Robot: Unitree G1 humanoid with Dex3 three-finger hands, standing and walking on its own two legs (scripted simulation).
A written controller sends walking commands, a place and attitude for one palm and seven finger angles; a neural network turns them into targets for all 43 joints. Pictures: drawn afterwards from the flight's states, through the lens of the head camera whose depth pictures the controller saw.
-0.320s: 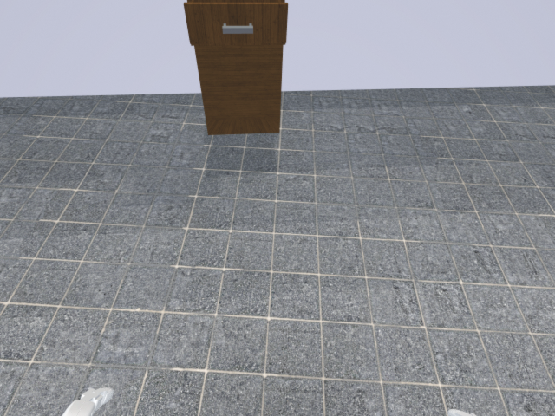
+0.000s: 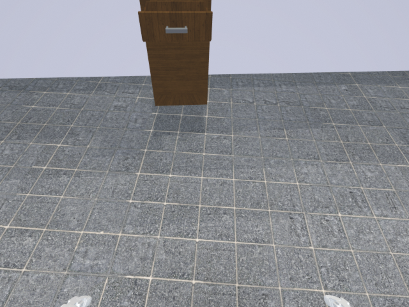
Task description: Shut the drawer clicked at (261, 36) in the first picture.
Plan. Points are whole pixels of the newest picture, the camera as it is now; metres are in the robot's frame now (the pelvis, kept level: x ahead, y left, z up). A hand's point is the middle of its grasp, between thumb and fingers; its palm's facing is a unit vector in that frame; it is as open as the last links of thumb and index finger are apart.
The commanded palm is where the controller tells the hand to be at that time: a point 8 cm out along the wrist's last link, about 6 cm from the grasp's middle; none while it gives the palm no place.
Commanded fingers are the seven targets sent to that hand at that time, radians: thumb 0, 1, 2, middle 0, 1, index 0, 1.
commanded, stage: stand and wait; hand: left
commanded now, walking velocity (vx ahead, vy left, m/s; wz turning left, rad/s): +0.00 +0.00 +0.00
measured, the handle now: (176, 29) +1.38 +0.24 -0.04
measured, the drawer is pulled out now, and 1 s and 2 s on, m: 0.30 0.30 0.30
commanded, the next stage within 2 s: look at it before walking up in 0.72 s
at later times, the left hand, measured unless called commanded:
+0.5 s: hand out of the picture +0.06 +0.23 -0.15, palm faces -0.04 -0.94 -0.33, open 7.4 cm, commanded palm none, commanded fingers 0.00 0.90 0.90 -0.20 -0.30 -0.20 -0.30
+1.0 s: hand out of the picture +0.04 +0.23 -0.15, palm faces -0.05 -0.95 -0.32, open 7.4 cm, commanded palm none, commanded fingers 0.00 0.90 0.90 -0.20 -0.30 -0.20 -0.30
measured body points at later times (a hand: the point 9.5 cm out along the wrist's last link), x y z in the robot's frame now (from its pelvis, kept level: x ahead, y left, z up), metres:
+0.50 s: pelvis -0.02 -0.01 +0.01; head -0.02 -0.01 +0.46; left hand +0.06 +0.28 -0.12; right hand +0.05 -0.31 -0.12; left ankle -0.03 +0.11 -0.74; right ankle -0.03 -0.13 -0.74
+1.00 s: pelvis -0.03 -0.01 +0.01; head -0.02 -0.01 +0.46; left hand +0.05 +0.28 -0.13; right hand +0.04 -0.31 -0.13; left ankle -0.03 +0.11 -0.74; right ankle -0.03 -0.13 -0.74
